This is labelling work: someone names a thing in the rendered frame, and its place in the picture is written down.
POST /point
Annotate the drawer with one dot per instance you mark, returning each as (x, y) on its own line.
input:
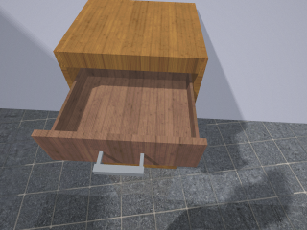
(124, 113)

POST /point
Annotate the handle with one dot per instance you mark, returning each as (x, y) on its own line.
(121, 170)

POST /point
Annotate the cabinet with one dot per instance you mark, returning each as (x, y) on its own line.
(135, 35)

